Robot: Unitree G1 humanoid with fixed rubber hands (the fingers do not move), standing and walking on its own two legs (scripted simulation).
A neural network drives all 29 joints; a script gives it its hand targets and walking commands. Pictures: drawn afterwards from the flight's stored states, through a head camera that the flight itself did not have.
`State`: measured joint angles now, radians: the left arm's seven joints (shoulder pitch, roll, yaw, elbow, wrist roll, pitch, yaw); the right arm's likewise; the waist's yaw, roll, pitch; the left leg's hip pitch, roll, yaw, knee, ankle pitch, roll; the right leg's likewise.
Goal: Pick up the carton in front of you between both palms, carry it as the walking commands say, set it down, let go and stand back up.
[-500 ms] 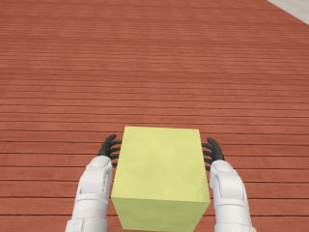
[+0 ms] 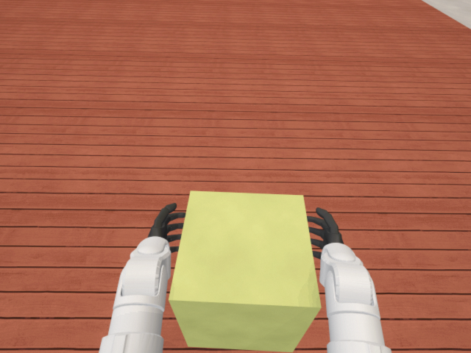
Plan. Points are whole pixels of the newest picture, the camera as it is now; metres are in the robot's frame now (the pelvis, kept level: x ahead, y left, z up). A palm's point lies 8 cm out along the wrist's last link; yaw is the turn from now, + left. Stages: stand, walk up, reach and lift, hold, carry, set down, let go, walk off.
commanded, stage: carry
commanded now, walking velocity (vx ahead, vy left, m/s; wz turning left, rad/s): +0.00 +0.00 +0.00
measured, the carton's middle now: (243, 274) +0.28 +0.00 -0.05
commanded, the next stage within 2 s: hold in 0.78 s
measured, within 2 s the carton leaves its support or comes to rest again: neither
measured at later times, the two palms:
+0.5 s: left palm (156, 249) +0.28 +0.15 +0.04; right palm (330, 255) +0.28 -0.15 +0.04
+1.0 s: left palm (153, 256) +0.26 +0.15 +0.04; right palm (331, 257) +0.27 -0.15 +0.05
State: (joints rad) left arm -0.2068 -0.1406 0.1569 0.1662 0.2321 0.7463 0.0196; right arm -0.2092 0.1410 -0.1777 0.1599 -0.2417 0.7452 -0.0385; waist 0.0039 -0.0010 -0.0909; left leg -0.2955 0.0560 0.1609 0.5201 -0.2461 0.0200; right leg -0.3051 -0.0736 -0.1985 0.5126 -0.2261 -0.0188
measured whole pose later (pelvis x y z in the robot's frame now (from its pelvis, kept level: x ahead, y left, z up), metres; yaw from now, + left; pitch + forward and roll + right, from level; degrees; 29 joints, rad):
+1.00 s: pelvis -0.02 +0.00 +0.00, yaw +2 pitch -8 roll +0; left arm -0.23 -0.15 0.18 0.22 0.27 0.73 0.00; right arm -0.24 0.15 -0.19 0.21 -0.28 0.73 -0.03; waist -0.01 0.00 0.05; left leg -0.12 0.01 0.04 0.46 -0.20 0.01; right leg -0.12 -0.01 -0.07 0.44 -0.19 -0.02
